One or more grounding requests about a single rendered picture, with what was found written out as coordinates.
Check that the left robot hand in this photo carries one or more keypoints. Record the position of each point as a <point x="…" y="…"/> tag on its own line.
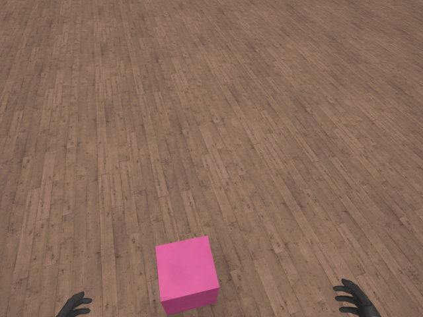
<point x="74" y="301"/>

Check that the right robot hand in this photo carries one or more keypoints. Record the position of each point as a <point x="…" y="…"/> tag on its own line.
<point x="365" y="307"/>

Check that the carton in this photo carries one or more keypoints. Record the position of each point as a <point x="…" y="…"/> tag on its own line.
<point x="187" y="275"/>

